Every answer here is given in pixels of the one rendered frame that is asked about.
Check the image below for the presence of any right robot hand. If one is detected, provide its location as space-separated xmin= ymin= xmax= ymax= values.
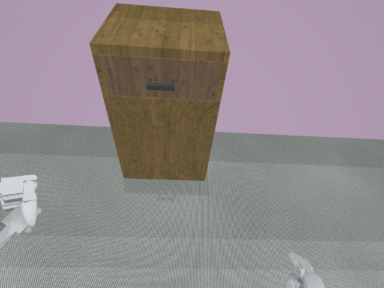
xmin=286 ymin=252 xmax=325 ymax=288

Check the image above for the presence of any drawer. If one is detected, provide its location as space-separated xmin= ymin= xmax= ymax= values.
xmin=99 ymin=54 xmax=222 ymax=101

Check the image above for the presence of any left robot hand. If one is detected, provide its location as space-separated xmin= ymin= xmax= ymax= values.
xmin=0 ymin=175 xmax=41 ymax=250

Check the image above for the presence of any cabinet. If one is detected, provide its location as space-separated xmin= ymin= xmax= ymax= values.
xmin=89 ymin=3 xmax=230 ymax=181

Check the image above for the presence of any handle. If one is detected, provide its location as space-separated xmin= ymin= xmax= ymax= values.
xmin=146 ymin=78 xmax=175 ymax=91

